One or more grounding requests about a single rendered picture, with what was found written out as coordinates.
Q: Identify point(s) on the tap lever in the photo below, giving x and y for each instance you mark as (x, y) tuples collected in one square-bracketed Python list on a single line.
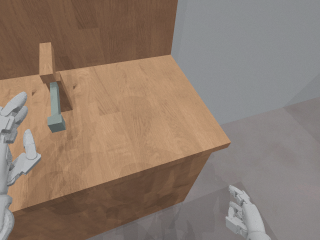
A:
[(56, 121)]

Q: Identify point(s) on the counter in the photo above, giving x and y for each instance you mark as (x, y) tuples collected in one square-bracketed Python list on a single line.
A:
[(137, 132)]

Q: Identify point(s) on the robot left forearm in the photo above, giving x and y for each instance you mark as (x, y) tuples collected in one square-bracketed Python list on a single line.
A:
[(7, 219)]

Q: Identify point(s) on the robot left hand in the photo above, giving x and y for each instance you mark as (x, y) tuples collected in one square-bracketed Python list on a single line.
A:
[(11, 116)]

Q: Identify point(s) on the robot right hand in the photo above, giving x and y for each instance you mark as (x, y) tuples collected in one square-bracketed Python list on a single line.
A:
[(248, 218)]

